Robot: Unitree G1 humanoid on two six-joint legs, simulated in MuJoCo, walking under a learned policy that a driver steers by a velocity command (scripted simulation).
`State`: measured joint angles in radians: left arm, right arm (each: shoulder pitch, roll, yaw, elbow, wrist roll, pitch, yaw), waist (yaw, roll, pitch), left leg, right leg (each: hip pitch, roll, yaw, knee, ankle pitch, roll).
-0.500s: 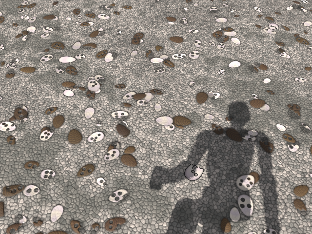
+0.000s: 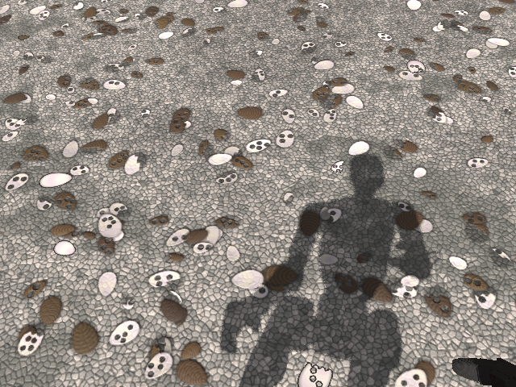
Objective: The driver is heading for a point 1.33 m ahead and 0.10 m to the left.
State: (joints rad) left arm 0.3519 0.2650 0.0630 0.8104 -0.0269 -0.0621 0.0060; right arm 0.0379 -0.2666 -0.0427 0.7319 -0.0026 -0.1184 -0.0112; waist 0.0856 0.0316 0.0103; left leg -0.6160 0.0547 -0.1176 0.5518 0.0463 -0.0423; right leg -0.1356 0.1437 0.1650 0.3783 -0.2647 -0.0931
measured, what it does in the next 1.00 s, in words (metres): walks ahead: left foot, then right foot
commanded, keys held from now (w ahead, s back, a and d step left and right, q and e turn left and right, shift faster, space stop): w+e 0.04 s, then w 0.38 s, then no key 0.58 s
